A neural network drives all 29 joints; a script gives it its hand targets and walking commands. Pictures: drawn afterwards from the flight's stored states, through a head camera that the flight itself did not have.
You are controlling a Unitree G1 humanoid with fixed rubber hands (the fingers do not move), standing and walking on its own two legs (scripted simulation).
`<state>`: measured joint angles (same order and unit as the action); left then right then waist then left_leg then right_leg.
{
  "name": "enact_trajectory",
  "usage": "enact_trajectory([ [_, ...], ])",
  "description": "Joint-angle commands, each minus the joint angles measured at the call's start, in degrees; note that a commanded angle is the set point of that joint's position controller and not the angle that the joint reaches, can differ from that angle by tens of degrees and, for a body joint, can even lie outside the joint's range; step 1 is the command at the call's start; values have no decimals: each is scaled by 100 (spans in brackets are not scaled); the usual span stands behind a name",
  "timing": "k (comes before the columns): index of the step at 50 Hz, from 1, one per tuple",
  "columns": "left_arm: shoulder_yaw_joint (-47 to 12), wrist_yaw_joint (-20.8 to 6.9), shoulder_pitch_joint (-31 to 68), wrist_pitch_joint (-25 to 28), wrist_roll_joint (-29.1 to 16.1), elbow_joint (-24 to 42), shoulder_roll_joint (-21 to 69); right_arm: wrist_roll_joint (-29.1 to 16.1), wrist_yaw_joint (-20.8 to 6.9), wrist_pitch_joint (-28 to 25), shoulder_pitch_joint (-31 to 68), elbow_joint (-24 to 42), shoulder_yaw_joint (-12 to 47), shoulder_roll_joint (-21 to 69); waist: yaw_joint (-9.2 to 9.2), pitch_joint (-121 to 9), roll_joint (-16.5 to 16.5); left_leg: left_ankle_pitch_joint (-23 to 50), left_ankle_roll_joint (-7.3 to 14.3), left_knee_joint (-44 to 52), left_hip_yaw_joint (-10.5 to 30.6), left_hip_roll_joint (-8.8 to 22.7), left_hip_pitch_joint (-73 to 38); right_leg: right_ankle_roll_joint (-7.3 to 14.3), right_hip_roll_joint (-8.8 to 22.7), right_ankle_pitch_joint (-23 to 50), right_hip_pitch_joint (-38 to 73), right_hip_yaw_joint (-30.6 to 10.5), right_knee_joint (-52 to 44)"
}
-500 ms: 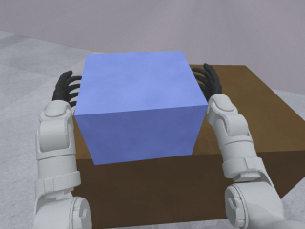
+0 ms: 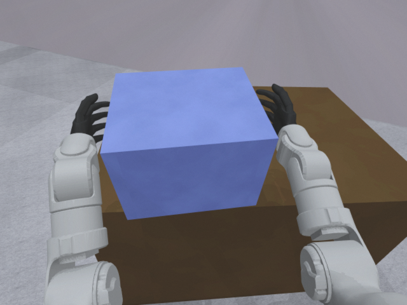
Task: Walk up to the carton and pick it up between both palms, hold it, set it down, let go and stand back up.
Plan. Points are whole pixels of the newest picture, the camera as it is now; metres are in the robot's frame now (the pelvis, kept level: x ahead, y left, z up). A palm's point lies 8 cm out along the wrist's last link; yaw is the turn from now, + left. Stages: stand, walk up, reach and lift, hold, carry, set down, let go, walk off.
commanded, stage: hold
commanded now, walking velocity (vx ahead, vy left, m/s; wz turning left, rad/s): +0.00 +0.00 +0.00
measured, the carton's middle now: (187, 140) +0.41 +0.01 +0.15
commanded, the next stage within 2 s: none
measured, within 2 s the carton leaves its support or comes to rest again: neither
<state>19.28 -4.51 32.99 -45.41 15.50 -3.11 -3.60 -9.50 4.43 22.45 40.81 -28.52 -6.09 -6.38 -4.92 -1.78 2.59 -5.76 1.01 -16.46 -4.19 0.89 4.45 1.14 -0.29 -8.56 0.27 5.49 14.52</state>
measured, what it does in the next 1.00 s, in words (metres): stands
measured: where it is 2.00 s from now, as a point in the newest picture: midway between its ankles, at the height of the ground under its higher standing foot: outside the picture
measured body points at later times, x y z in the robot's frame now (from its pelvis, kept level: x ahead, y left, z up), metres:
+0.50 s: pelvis +0.00 +0.00 +0.00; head -0.06 +0.02 +0.45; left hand +0.36 +0.19 +0.20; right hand +0.37 -0.17 +0.22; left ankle +0.05 +0.10 -0.75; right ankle +0.00 -0.10 -0.75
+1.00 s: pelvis +0.00 +0.00 +0.00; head -0.06 +0.02 +0.45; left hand +0.37 +0.19 +0.21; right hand +0.38 -0.18 +0.22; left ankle +0.05 +0.10 -0.75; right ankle +0.00 -0.10 -0.75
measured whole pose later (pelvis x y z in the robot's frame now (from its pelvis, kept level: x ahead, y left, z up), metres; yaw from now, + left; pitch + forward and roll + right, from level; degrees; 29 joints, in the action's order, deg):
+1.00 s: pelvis +0.00 +0.00 +0.00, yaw +0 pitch -7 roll -1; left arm 19.7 -4.9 33.6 -45.3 16.0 -3.4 -3.5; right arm -9.9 4.6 22.1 41.3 -28.9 -5.8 -6.6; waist -4.8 -1.3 2.7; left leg -5.4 0.9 -16.1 -4.1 1.0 4.2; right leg 1.2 -0.5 -8.4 0.5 5.5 14.4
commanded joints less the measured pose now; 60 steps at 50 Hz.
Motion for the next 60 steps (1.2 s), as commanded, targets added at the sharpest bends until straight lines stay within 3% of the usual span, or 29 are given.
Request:
enact_trajectory([
  [1,-2189,-849,3621,362,-921,931,2040,-524,-832,-259,3494,1283,1650,2172,13,-1805,-492,915,-202,-5,165,-151,-1273,-148,-161,613,-235,-130,-240],
  [5,-2092,-917,3383,355,-902,994,1954,-575,-767,-231,3276,1369,1737,2121,-16,-1899,-283,1224,-182,-68,166,-180,-1318,-205,-156,1126,-26,-159,-165],
  [6,-2122,-926,3434,375,-925,1026,1990,-586,-766,-238,3311,1385,1792,2102,-25,-1997,-380,1194,-220,-93,177,-169,-1352,-184,-157,1058,5,-147,-144],
  [9,-2090,-942,3523,398,-902,1045,2030,-563,-757,-249,3394,1428,1717,2169,-14,-1643,-270,913,-179,-41,161,-168,-1236,-188,-139,792,-204,-143,-244],
  [10,-2259,-940,3674,429,-989,1250,2036,-601,-757,-258,3304,1437,1745,2257,-91,-1802,-384,1051,-171,-72,161,-191,-1261,-201,-101,1000,-176,-173,-214],
  [12,-2319,-908,3493,423,-1020,1342,2076,-707,-723,-306,3332,1808,1916,2240,-55,-2193,-480,1443,-219,-195,193,-197,-1479,-188,-139,1374,-12,-156,-115],
  [14,-2201,-889,3397,405,-939,1193,1991,-627,-717,-230,3177,1512,1805,2104,-74,-1894,-369,1204,-190,-122,183,-176,-1411,-168,-164,1086,-121,-126,-179],
  [17,-2214,-897,3522,374,-940,1162,1916,-575,-730,-190,3190,1353,1740,2125,-34,-1596,-462,874,-186,-8,150,-181,-1217,-191,-119,759,-206,-153,-232],
  [22,-2132,-918,3610,416,-965,873,2024,-436,-746,-268,3605,1590,1681,2244,-3,-1792,-237,529,-105,31,148,-168,-1061,-212,-120,486,-222,-161,-235],
  [27,-2228,-915,3562,434,-997,1039,2029,-557,-742,-265,3339,1487,1803,2285,-17,-2077,-345,1074,-158,-105,174,-201,-1328,-205,-141,1079,-65,-160,-167],
  [30,-2090,-927,3470,359,-865,823,2005,-497,-760,-195,3260,1163,1637,2151,-11,-1607,-359,787,-200,22,146,-168,-1260,-186,-157,545,-310,-110,-277],
  [31,-2164,-924,3595,374,-917,918,2013,-463,-775,-221,3312,1174,1589,2104,-49,-1724,-503,591,-212,38,156,-153,-1252,-158,-145,308,-351,-115,-275],
  [35,-2179,-877,3749,391,-943,753,2064,-388,-842,-233,3489,1121,1482,2160,-59,-1687,-419,354,-139,114,175,-118,-1116,-141,-139,113,-420,-95,-300],
  [39,-2071,-904,3723,371,-898,651,2044,-455,-819,-271,3673,1187,1600,2276,57,-1656,-352,492,-107,89,129,-167,-1049,-193,-89,303,-280,-148,-279],
  [41,-2198,-888,3906,418,-955,895,2118,-464,-822,-284,3604,1177,1589,2316,0,-1911,-493,630,-148,56,136,-173,-1150,-168,-118,487,-249,-176,-250],
  [44,-2125,-868,3697,441,-912,913,2050,-514,-818,-276,3460,1173,1674,2300,19,-1901,-293,954,-154,14,149,-152,-1350,-188,-170,761,-192,-117,-208],
  [45,-2130,-888,3742,430,-894,818,2006,-496,-813,-254,3418,1067,1631,2233,-46,-1843,-424,893,-166,-26,164,-158,-1293,-184,-117,769,-232,-156,-198],
  [46,-2094,-902,3784,424,-916,845,2025,-515,-821,-265,3540,1117,1652,2237,40,-1805,-374,909,-155,-7,163,-171,-1144,-191,-115,768,-196,-180,-215],
  [48,-2206,-914,3623,406,-938,976,2133,-589,-773,-307,3497,1412,1790,2274,-8,-2012,-365,1159,-171,-74,164,-207,-1275,-204,-133,1045,-56,-158,-198],
  [51,-2089,-919,3633,380,-875,793,2011,-556,-760,-253,3516,1253,1665,2165,-9,-1746,-377,814,-169,11,147,-174,-1169,-197,-142,621,-185,-132,-235],
  [53,-2220,-899,3738,411,-964,1076,2019,-565,-776,-269,3460,1385,1714,2294,-33,-1865,-374,898,-155,-18,143,-171,-1174,-203,-111,809,-128,-147,-207],
  [56,-2153,-897,3655,403,-916,817,1986,-498,-757,-248,3457,1244,1621,2206,-39,-1711,-371,629,-144,35,156,-184,-1188,-199,-95,559,-203,-148,-273],
  [60,-2313,-900,3445,412,-1036,1296,2054,-639,-719,-253,3104,1494,1856,2237,-91,-2048,-356,1349,-204,-158,218,-205,-1383,-190,-143,1327,-23,-165,-163],
])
